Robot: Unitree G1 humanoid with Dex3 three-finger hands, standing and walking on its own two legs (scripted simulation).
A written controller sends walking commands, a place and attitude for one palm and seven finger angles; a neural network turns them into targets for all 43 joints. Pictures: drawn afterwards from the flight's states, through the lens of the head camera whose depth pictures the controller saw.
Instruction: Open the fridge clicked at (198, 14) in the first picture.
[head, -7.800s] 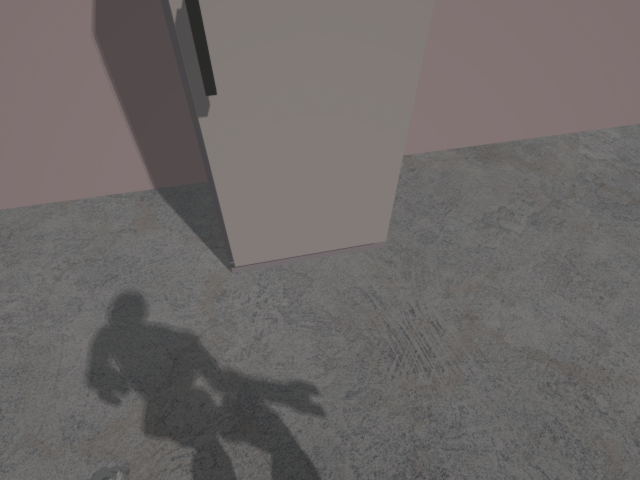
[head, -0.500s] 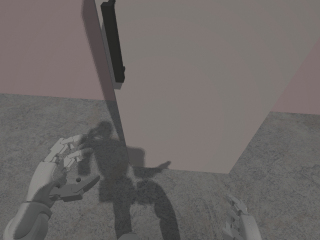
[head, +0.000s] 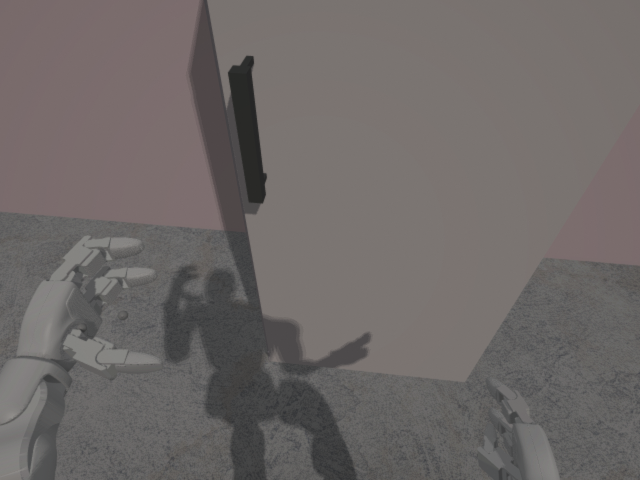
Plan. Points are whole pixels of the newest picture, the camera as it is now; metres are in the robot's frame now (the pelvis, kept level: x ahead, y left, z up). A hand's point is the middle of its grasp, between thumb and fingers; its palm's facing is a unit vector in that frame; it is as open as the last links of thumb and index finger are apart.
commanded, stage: raise the hand to about handle height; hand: left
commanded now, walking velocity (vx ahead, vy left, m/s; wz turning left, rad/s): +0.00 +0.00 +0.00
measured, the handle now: (253, 134) +0.56 +0.18 +0.16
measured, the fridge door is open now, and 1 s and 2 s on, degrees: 0 0 0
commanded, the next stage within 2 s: move the hooked fingers beside the handle in 0.88 s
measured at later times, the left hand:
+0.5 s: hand (99, 238) +0.29 +0.27 +0.19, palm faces +0.06 -1.00 -0.05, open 14.0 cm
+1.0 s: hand (104, 249) +0.28 +0.26 +0.18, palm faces +0.08 -1.00 -0.03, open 14.0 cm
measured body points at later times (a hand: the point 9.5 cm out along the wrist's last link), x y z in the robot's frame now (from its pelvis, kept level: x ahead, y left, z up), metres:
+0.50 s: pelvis +0.00 -0.01 +0.02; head -0.02 -0.03 +0.46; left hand +0.28 +0.32 +0.20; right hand +0.19 -0.24 -0.05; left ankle +0.01 +0.12 -0.72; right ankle +0.01 -0.13 -0.72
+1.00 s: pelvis +0.00 -0.01 +0.02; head -0.03 -0.03 +0.47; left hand +0.27 +0.32 +0.19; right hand +0.19 -0.23 -0.05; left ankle +0.01 +0.12 -0.72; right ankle +0.01 -0.13 -0.72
